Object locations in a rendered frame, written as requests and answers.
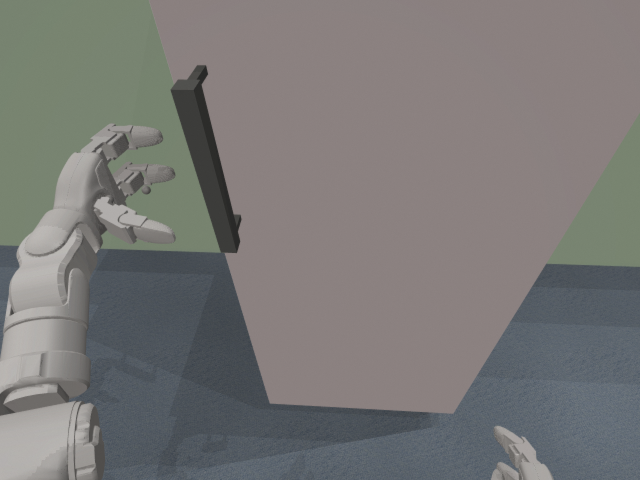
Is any fridge door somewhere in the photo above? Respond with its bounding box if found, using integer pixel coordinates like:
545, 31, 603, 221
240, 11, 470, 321
149, 0, 640, 414

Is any handle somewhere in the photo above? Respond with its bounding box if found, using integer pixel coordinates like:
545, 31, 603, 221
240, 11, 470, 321
171, 65, 242, 253

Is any robot right hand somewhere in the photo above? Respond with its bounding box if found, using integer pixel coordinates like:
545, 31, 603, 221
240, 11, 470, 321
491, 426, 554, 480

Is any left robot upper arm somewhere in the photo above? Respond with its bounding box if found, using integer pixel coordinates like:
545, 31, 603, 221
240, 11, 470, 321
0, 401, 105, 480

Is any robot left hand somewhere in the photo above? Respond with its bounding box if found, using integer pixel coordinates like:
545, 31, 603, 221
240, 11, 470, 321
53, 123, 176, 244

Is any left robot forearm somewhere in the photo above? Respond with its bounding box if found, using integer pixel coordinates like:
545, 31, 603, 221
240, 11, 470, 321
0, 208, 103, 416

